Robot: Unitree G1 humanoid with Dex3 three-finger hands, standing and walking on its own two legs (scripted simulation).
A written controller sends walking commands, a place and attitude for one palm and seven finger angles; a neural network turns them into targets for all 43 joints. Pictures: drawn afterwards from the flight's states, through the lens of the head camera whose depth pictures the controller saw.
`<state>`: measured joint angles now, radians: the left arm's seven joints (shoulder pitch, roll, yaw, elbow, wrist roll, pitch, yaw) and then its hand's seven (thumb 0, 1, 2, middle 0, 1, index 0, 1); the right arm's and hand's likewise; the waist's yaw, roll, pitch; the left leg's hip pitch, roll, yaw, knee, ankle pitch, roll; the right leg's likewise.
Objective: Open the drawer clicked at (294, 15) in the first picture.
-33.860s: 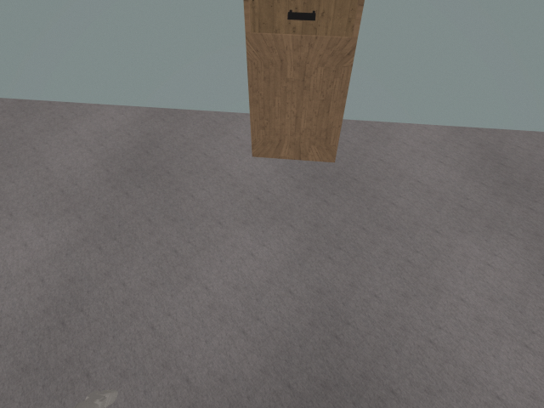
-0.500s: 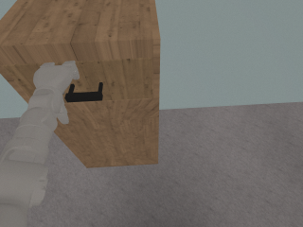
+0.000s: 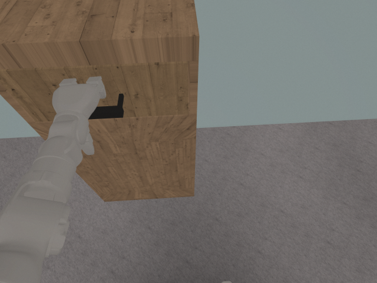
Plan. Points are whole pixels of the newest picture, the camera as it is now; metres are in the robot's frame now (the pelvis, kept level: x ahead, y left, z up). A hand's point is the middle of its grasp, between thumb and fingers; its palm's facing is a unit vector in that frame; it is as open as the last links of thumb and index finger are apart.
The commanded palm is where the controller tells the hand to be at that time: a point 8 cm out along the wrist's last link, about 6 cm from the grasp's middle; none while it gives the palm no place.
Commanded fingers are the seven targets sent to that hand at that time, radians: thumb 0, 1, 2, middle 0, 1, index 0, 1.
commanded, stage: lower the fingers behind the handle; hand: left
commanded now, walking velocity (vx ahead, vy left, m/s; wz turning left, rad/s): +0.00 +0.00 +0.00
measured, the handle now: (100, 105) +0.52 +0.21 +0.04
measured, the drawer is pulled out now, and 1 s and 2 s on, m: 0.00 0.00 0.00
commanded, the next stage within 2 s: lift the fingers back up to retry in 1.10 s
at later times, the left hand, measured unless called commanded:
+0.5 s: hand (93, 119) +0.47 +0.22 +0.05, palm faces -0.01 +0.01 -1.00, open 13.8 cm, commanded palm +0.45 +0.22 +0.08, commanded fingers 0.00 -0.50 0.30 -0.30 -1.20 -0.30 -1.20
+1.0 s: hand (92, 121) +0.47 +0.22 +0.04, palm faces -0.01 +0.02 -1.00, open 13.8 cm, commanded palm +0.44 +0.23 +0.07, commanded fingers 0.00 -0.50 0.30 -0.30 -1.20 -0.30 -1.20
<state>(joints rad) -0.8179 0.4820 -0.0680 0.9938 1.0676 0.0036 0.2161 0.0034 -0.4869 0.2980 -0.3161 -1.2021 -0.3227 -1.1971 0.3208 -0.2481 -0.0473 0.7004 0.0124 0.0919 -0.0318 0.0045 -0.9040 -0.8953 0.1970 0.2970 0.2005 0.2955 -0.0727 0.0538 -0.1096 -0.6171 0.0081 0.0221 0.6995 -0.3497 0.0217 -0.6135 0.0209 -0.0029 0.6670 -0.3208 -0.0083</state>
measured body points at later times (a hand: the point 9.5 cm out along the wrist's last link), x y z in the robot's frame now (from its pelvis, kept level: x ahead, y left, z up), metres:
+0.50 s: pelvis +0.00 -0.01 -0.01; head +0.08 -0.02 +0.44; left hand +0.47 +0.22 +0.10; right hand +0.04 -0.28 -0.14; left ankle -0.02 +0.11 -0.72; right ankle -0.01 -0.12 -0.72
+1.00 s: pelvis -0.02 -0.01 -0.01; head +0.07 -0.01 +0.43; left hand +0.46 +0.22 +0.10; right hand +0.00 -0.28 -0.14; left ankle -0.02 +0.11 -0.72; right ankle -0.01 -0.12 -0.72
